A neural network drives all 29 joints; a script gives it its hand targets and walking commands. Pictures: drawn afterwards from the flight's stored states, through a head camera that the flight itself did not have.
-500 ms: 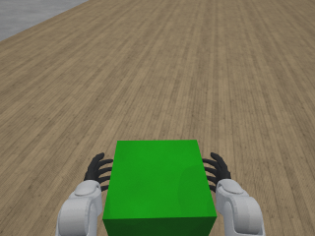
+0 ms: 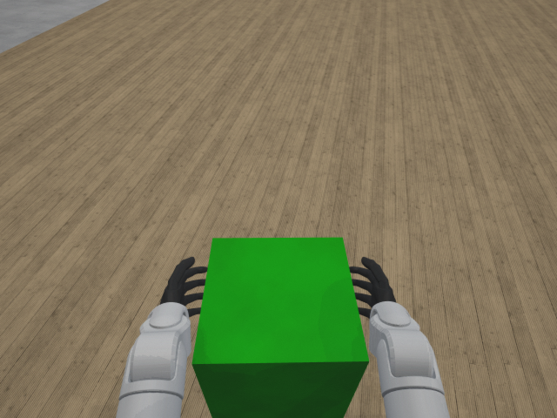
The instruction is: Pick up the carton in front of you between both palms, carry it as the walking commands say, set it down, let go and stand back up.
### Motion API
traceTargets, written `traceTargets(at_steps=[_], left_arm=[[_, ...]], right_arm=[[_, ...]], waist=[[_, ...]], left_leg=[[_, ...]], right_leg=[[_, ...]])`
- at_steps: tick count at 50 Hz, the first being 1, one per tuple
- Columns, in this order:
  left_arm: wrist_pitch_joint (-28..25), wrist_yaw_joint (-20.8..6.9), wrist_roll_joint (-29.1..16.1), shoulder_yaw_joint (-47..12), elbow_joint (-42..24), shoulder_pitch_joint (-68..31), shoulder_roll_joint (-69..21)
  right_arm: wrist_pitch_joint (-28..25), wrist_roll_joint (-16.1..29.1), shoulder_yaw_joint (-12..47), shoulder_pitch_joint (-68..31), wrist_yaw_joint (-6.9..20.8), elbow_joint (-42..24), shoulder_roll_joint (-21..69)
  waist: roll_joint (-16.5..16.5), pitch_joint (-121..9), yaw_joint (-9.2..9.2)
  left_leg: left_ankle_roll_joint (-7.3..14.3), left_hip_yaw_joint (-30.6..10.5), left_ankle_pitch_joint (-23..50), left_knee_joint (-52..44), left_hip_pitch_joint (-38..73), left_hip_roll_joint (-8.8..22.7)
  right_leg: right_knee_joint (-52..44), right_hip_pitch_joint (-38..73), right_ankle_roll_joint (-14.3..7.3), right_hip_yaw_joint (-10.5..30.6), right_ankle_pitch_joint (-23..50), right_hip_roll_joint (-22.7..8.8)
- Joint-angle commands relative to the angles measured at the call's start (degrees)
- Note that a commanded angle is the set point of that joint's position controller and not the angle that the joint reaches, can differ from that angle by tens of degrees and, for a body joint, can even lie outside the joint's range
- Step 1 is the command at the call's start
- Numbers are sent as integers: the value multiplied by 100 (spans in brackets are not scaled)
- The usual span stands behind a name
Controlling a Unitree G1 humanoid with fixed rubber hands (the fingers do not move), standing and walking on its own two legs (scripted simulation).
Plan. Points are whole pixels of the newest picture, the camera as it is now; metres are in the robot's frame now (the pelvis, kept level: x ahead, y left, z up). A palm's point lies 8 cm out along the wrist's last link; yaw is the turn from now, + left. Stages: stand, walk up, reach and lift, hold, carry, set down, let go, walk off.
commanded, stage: carry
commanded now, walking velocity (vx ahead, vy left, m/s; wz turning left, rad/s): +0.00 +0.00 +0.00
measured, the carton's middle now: (278, 333) +0.29 +0.00 -0.07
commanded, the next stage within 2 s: hold in 0.92 s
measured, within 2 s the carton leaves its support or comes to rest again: neither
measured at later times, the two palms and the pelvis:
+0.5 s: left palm (177, 321) +0.26 +0.14 +0.04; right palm (393, 319) +0.26 -0.16 +0.04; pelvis -0.02 -0.01 +0.00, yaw +0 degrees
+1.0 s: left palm (182, 329) +0.25 +0.13 +0.04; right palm (403, 330) +0.24 -0.17 +0.04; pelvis -0.03 -0.02 +0.01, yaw -4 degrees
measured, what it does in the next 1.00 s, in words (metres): stands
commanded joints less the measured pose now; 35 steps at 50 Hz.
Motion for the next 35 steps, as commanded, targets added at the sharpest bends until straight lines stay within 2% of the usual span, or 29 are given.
traceTargets(at_steps=[1, 5, 14, 35], left_arm=[[-109, -1272, -1418, -3414, -754, -2583, -4939], [118, -1299, -1342, -3282, -640, -2385, -4919], [119, -1370, -1364, -3237, -573, -2678, -5106], [130, -1401, -1380, -3262, -556, -2691, -5170]], right_arm=[[-149, 1459, 3436, -2609, 1341, -805, 4951], [78, 1380, 3290, -2399, 1359, -710, 4900], [84, 1402, 3253, -2695, 1428, -645, 5092], [101, 1400, 3258, -2696, 1452, -612, 5174]], waist=[[1, -1712, 25], [-12, -1676, 21], [11, -1477, 21], [15, -1564, 35]], left_leg=[[98, -581, 2029, -148, 1292, 517], [95, -586, 1995, -168, 1255, 525], [38, -608, 1531, -323, 1144, 528], [-12, -568, 1529, -318, 1122, 547]], right_leg=[[-379, -83, -65, 404, 2556, -611], [-402, -155, -67, 416, 2488, -606], [-560, -345, -121, 461, 1978, -606], [-519, -390, -172, 478, 2052, -606]])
